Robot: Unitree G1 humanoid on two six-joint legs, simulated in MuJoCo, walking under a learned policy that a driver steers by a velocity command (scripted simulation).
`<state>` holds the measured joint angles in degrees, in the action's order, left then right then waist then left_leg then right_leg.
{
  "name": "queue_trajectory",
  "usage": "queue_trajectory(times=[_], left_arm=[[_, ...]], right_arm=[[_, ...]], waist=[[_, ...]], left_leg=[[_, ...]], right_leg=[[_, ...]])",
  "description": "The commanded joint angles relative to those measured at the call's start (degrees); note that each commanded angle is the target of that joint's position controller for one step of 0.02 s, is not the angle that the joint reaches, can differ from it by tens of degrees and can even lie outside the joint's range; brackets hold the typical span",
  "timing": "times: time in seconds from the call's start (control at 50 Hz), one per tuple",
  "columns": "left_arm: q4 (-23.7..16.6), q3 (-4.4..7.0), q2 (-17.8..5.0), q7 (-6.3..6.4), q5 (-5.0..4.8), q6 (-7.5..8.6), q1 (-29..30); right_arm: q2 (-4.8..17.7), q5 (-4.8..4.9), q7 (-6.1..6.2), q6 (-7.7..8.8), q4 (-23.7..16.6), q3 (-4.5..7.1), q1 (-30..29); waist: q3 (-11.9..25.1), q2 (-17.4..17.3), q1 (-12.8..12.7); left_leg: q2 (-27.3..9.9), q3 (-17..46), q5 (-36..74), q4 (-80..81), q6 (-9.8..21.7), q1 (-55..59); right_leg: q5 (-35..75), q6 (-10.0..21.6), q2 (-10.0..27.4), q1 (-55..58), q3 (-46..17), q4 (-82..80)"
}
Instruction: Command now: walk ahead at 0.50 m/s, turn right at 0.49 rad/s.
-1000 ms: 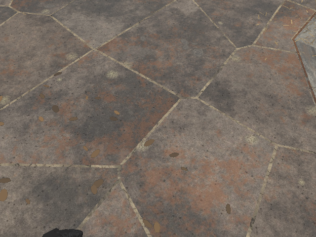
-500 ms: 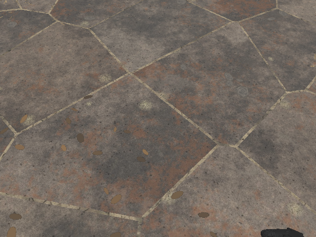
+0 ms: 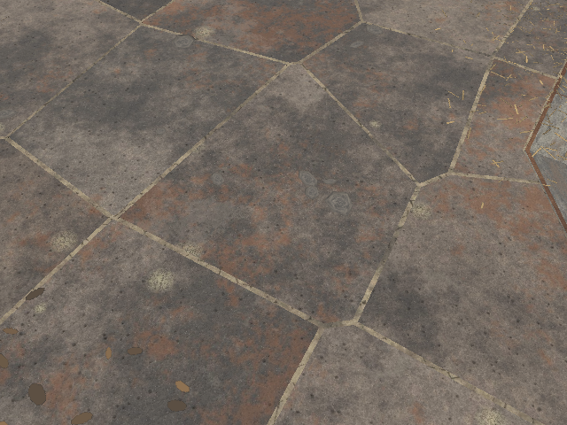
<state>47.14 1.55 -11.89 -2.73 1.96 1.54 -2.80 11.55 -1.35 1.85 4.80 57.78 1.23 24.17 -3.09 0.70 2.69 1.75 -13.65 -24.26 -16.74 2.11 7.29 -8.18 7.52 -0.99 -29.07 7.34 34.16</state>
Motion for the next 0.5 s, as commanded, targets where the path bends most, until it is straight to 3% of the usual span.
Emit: queue_trajectory(times=[0.02,0.04,0.06,0.08,0.1,0.12,0.16,0.2,0.24,0.32,0.42,0.46,0.5], left_arm=[[1.77,3.12,-7.83,0.80,0.69,1.03,-16.57],[3.04,4.93,-13.09,1.67,1.22,1.02,-23.89],[1.59,6.17,-17.72,1.87,0.16,0.27,-20.45],[1.98,5.96,-15.98,1.98,-1.49,-0.36,-20.09],[1.92,5.34,-13.60,2.34,-1.65,-0.35,-16.90],[1.96,4.60,-10.59,2.39,-1.44,-0.18,-14.62],[1.51,3.83,-8.75,2.82,-1.82,0.73,-11.87],[1.84,3.93,-9.85,2.65,-2.15,1.84,-13.29],[2.11,4.22,-11.19,2.57,-2.07,2.21,-15.18],[3.39,3.71,-10.15,2.47,-2.04,2.31,-20.37],[4.86,3.17,-10.33,3.14,-1.32,2.41,-25.02],[5.17,3.07,-10.90,3.53,-0.88,2.46,-25.27],[4.99,3.12,-11.87,3.92,-0.65,2.66,-22.91]], right_arm=[[11.60,0.09,0.43,-0.70,-2.62,2.48,0.10],[9.80,0.27,0.01,-0.39,-4.88,2.04,-0.42],[5.92,1.22,-1.25,0.21,-8.93,1.66,0.09],[9.72,0.11,-1.50,0.85,-9.98,2.22,-6.43],[8.88,0.81,-1.82,1.68,-11.35,1.95,-8.94],[8.81,0.89,-1.73,1.90,-10.83,2.02,-8.21],[7.65,-0.99,-1.86,-0.22,-10.71,1.83,-6.70],[6.81,-1.60,-2.28,-2.04,-11.48,1.79,-6.85],[6.53,-1.49,-2.60,-2.71,-13.07,1.68,-10.31],[6.19,-1.07,-3.04,-2.75,-15.84,1.29,-18.90],[6.39,-0.41,-3.54,-2.17,-18.52,0.69,-27.02],[7.00,-0.30,-3.62,-1.78,-19.47,0.70,-28.44],[8.11,-0.22,-3.41,-1.38,-18.72,1.10,-24.41]], waist=[[9.11,-5.58,-9.71],[14.69,0.74,-12.42],[18.06,13.84,-7.78],[13.94,2.03,-9.32],[7.66,0.48,-7.57],[2.94,-3.71,-4.64],[1.84,-2.85,-1.28],[2.45,-1.39,-0.55],[1.70,-0.25,-1.20],[0.64,1.95,-4.80],[-0.08,2.65,-8.18],[-0.77,3.05,-8.00],[-0.35,3.62,-5.04]], left_leg=[[-15.45,1.02,65.74,-29.45,3.28,-5.31],[-12.86,0.47,41.68,-47.75,1.93,-18.61],[1.64,5.90,-6.50,-67.86,-1.14,-43.59],[-2.35,16.07,-1.85,-68.15,-0.24,-50.41],[-4.90,16.32,3.47,-63.88,-0.10,-50.89],[-6.69,15.90,5.66,-58.07,-0.47,-47.60],[-8.20,15.95,6.10,-51.79,-2.28,-41.04],[-7.96,14.67,6.59,-48.17,-3.78,-39.90],[-8.13,13.48,10.61,-43.23,-4.85,-41.67],[-7.84,12.15,20.88,-31.23,-4.64,-44.28],[-5.74,11.28,24.73,-21.31,-2.39,-45.64],[-4.78,11.44,22.80,-18.16,-0.90,-44.53],[-3.10,11.47,18.73,-14.70,1.14,-37.69]], right_leg=[[-3.56,5.39,-4.45,19.91,-0.22,-6.25],[-7.57,9.30,7.31,33.75,-15.42,-7.73],[-2.96,19.46,21.83,47.53,-48.78,-14.93],[-1.69,17.99,19.96,45.07,-44.41,-17.15],[1.41,15.78,18.70,37.90,-37.19,-18.50],[7.98,12.96,16.03,30.16,-32.12,-20.06],[14.90,10.28,10.88,22.36,-24.86,-21.26],[19.63,10.07,8.78,20.22,-22.46,-21.60],[19.57,9.23,7.49,19.35,-21.06,-22.83],[22.88,5.18,6.04,23.19,-19.13,-23.13],[25.70,3.97,8.10,32.03,-19.71,-21.76],[27.78,4.04,9.90,34.71,-20.50,-20.68],[35.39,2.68,10.79,34.64,-19.67,-17.70]])
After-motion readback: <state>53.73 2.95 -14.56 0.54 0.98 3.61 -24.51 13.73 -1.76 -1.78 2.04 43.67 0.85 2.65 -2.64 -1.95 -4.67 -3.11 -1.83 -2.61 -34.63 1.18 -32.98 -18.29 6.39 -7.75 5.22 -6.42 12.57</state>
